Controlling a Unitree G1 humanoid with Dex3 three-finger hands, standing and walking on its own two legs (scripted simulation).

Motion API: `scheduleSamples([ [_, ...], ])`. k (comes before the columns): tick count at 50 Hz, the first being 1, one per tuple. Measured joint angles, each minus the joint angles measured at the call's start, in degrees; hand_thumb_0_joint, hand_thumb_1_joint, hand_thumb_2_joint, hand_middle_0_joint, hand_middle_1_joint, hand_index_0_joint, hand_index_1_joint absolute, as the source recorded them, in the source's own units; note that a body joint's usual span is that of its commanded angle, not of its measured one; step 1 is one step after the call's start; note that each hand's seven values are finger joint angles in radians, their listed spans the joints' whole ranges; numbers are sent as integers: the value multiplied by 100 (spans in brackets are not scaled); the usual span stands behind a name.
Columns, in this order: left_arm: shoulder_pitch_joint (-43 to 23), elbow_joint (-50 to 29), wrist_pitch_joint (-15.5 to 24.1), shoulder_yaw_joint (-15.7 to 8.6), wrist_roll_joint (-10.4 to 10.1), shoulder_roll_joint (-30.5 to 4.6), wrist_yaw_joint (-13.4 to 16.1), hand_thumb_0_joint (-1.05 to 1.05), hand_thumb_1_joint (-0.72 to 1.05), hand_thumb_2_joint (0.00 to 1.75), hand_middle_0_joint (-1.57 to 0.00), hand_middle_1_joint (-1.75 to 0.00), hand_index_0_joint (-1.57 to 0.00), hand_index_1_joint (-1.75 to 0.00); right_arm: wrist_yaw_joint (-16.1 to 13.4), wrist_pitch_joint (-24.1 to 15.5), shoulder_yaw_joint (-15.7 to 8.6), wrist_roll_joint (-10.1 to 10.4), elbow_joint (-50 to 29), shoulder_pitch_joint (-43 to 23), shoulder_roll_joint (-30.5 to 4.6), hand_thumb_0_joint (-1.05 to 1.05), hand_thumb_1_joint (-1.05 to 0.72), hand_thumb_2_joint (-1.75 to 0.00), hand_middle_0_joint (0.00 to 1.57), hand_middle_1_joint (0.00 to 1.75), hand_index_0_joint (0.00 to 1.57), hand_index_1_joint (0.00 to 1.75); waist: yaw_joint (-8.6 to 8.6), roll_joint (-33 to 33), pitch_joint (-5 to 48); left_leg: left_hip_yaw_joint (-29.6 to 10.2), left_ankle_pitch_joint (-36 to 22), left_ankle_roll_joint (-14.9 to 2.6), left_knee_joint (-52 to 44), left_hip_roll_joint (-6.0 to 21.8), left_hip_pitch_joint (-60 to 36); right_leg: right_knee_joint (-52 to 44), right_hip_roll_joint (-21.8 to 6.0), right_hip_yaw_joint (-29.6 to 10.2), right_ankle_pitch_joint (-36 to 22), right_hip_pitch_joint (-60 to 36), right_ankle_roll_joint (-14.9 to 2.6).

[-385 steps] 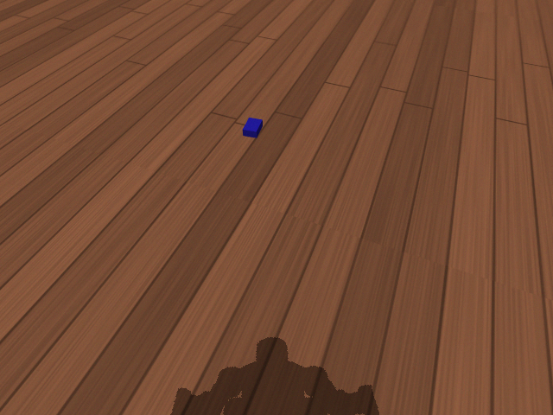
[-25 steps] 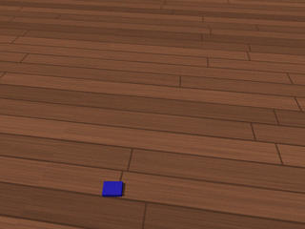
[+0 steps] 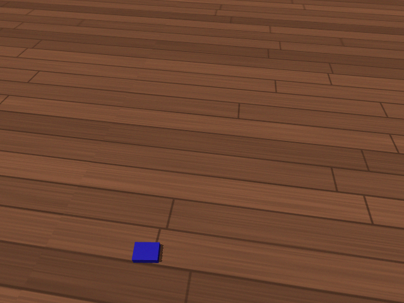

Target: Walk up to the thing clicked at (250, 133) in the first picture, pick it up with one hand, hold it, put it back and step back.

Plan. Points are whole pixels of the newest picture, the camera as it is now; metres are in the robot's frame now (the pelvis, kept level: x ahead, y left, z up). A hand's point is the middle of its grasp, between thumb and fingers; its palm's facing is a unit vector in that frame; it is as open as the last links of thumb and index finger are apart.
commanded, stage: stand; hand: left
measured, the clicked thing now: (146, 252) +0.47 +0.26 -0.76
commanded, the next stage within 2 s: none
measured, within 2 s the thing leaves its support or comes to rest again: neither
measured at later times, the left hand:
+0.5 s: hand out of the picture +0.08 +0.25 -0.16, palm faces -0.03 -0.94 -0.34, open 7.4 cm
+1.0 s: hand out of the picture +0.08 +0.25 -0.16, palm faces -0.04 -0.94 -0.34, open 7.4 cm
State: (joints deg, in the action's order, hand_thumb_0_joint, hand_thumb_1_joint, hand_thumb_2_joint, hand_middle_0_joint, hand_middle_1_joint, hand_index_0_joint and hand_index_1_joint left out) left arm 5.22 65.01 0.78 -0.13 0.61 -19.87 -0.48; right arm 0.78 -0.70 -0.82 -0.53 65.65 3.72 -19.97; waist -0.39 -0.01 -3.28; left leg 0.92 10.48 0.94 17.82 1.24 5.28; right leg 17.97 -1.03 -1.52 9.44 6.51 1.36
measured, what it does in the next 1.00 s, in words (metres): stands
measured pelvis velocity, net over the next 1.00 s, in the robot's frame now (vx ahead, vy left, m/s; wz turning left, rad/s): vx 0.01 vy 0.00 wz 0.00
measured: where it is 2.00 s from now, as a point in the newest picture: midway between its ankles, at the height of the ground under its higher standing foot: outside the picture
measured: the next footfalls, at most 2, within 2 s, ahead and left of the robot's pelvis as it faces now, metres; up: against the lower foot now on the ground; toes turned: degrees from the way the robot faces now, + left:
none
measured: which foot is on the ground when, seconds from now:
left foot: down 0.00-1.00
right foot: down 0.00-1.00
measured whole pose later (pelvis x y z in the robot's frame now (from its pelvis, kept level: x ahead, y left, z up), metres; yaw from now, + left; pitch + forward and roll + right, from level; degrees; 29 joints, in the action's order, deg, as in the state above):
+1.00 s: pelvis +0.01 +0.00 +0.00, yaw +0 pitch -2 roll +0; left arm 6.3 64.8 0.6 0.4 0.6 -20.3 -0.5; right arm 0.7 -0.7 -0.3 -0.6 65.6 5.6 -20.0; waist -0.2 -0.2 -3.2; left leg 0.8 11.0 1.1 17.3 1.3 4.7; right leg 18.1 -1.0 -1.4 10.3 6.2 1.2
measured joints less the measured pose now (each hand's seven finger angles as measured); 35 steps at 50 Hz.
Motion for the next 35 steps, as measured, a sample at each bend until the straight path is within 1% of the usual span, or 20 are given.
scheduleSamples([
  [35, 37, -27, -1, 42, 5, -38, 7, 1, 90, 90, -21, -30, -20, -30, -13, 5, 43, 0, -6, 146, -1, 1, -90, -90, 20, 30, 21, 30, 9, 9, 26, -10, 30, 17, -42, 11, -56, 7, 9, 13, 59, -36, -22],
])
